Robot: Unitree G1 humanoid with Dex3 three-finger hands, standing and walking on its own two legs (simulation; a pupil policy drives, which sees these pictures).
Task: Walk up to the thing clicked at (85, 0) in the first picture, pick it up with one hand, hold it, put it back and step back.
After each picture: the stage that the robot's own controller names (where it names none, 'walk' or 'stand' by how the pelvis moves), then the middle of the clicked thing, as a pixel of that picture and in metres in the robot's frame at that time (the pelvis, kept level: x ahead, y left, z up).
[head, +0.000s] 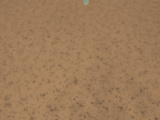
stand; (86, 0) +2.23 -0.07 -0.72
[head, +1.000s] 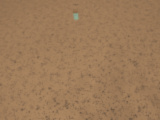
walk; (75, 15) +2.06 +0.16 -0.69
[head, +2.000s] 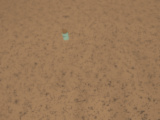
walk; (65, 34) +1.41 +0.33 -0.71
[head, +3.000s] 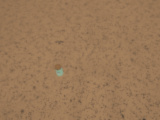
walk; (58, 70) +0.91 +0.32 -0.72
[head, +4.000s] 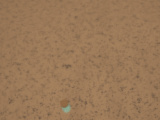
walk; (65, 106) +0.54 +0.24 -0.71
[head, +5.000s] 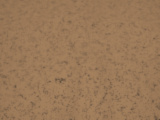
stand; out of the picture +0.32 +0.22 -0.69
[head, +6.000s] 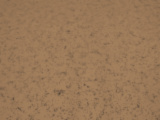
stand; out of the picture +0.25 +0.21 -0.72
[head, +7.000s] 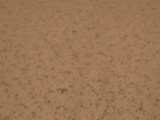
stand; out of the picture +0.28 +0.20 -0.72
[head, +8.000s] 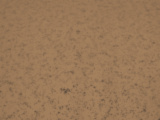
stand; out of the picture +0.27 +0.19 -0.72
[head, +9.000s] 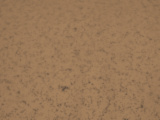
stand; out of the picture +0.28 +0.20 -0.72
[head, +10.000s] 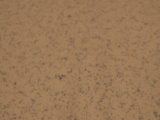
stand; out of the picture +0.31 +0.20 -0.71
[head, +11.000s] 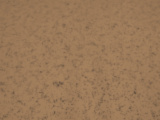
stand; out of the picture +0.31 +0.21 -0.72
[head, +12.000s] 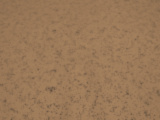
stand; out of the picture +0.30 +0.23 -0.72
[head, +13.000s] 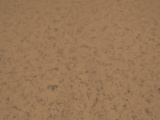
stand; out of the picture +0.32 +0.24 -0.72
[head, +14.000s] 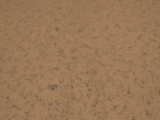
stand; out of the picture +0.31 +0.24 -0.72
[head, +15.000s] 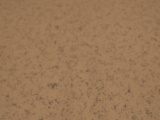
stand; out of the picture +0.31 +0.23 -0.72
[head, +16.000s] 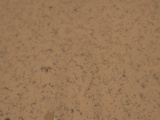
go down; (50, 119) +0.35 +0.23 -0.69
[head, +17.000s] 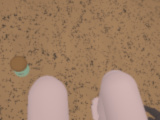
go down; (20, 66) +0.41 +0.24 -0.29
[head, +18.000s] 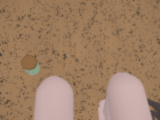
close in; (31, 65) +0.42 +0.22 -0.30
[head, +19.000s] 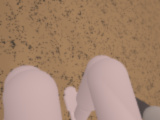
close in; out of the picture +0.41 +0.25 -0.22
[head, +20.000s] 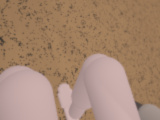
close; out of the picture +0.39 +0.27 -0.23
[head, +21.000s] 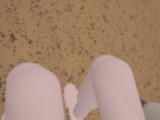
lift; out of the picture +0.36 +0.26 -0.22
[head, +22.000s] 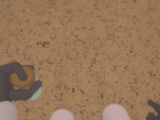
lift; (27, 84) +0.32 +0.19 -0.01
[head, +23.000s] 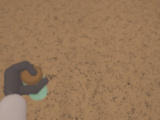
hold; (35, 83) +0.33 +0.19 +0.01
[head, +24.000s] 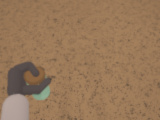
hold; (38, 84) +0.34 +0.18 +0.00
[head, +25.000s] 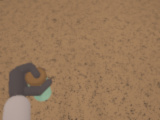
hold; (39, 85) +0.33 +0.17 +0.00
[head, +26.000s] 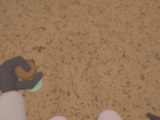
crouch; (30, 76) +0.37 +0.19 -0.06
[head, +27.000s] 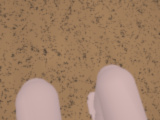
lower; out of the picture +0.47 +0.27 -0.09
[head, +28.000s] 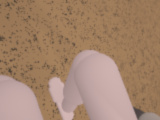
lower; out of the picture +0.44 +0.28 -0.23
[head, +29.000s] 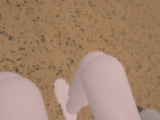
lower; out of the picture +0.43 +0.28 -0.23
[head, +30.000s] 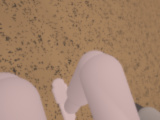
lower; out of the picture +0.43 +0.28 -0.23
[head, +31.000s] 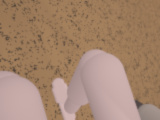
lower; out of the picture +0.43 +0.28 -0.23
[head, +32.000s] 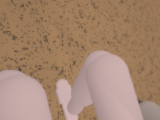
open; out of the picture +0.41 +0.26 -0.23
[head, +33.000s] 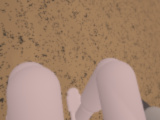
stand; out of the picture +0.42 +0.25 -0.23
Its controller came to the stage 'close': yes
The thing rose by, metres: 0.71
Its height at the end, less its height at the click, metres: +0.00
